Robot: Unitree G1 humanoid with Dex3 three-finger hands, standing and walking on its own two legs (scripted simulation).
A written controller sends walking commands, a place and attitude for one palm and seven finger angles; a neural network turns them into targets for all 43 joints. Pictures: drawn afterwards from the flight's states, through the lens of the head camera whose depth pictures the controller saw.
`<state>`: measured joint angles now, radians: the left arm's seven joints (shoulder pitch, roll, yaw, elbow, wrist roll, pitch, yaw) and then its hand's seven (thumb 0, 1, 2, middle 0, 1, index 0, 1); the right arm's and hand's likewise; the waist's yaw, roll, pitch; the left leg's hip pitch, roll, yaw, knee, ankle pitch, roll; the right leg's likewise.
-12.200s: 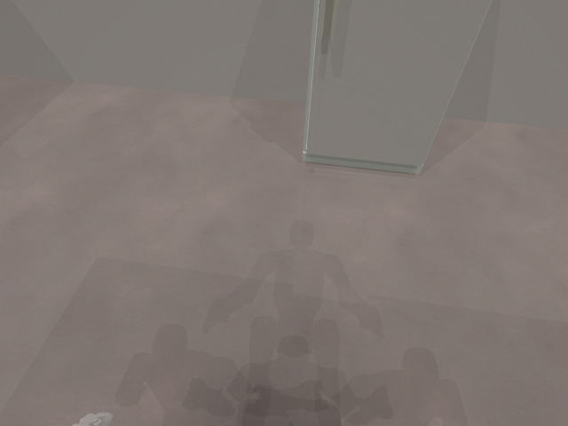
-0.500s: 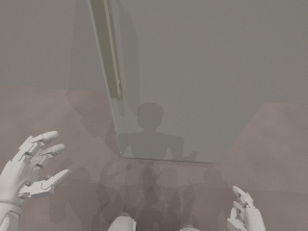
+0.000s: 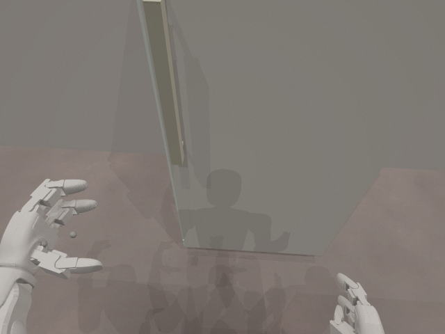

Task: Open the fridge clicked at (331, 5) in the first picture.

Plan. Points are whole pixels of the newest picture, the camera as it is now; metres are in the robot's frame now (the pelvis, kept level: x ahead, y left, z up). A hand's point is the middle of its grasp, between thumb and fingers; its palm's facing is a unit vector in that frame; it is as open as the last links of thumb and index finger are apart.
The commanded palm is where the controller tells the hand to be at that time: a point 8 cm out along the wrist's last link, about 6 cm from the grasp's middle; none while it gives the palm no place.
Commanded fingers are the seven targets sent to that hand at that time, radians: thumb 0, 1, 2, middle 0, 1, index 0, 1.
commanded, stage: raise the hand to about handle height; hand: left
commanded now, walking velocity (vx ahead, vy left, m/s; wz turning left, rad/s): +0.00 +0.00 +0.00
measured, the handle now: (171, 93) +0.54 +0.17 +0.16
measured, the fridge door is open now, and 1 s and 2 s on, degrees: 0 0 0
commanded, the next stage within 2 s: move the hooked fingers beside the handle in 0.92 s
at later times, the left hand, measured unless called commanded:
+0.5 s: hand (71, 186) +0.28 +0.26 +0.15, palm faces +0.07 -1.00 -0.03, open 14.0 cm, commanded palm +0.25 +0.31 +0.15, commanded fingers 0.00 -0.50 0.30 -0.30 -1.20 -0.30 -1.20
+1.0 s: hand (78, 188) +0.28 +0.26 +0.15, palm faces +0.07 -1.00 -0.03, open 14.0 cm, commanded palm +0.25 +0.30 +0.15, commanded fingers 0.00 -0.50 0.30 -0.30 -1.20 -0.30 -1.20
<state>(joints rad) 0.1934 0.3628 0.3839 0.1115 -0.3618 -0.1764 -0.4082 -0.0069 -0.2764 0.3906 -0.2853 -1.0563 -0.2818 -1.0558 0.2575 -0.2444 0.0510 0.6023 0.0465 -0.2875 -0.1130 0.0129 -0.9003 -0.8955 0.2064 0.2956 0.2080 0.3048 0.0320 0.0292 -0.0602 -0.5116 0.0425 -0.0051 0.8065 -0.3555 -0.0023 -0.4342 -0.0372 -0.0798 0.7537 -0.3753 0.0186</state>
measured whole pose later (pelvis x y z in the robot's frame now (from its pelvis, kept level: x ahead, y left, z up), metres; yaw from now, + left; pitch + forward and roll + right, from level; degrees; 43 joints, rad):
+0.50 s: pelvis +0.01 -0.01 +0.02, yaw +0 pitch +0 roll -1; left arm -0.05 0.43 0.45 0.26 -0.36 -0.02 -0.45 -0.02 -0.50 0.30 -0.30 -1.20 -0.30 -1.20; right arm 0.26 -0.26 0.06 0.62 0.06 -0.26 -0.14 0.01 -0.90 -0.90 0.21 0.30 0.21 0.30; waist 0.04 0.05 -0.03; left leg -0.35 0.05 0.01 0.63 -0.29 -0.02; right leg -0.29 -0.03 -0.08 0.60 -0.32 0.00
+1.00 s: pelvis +0.01 -0.02 +0.02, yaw -1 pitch +0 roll +0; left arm -0.04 0.40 0.44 0.26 -0.34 -0.03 -0.45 -0.02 -0.50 0.30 -0.30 -1.20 -0.30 -1.20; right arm 0.26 -0.26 0.06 0.62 0.06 -0.25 -0.14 0.01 -0.90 -0.90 0.21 0.30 0.21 0.30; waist 0.04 0.05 -0.02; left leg -0.31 0.05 0.01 0.59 -0.27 -0.02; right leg -0.26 -0.03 -0.07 0.58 -0.31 0.00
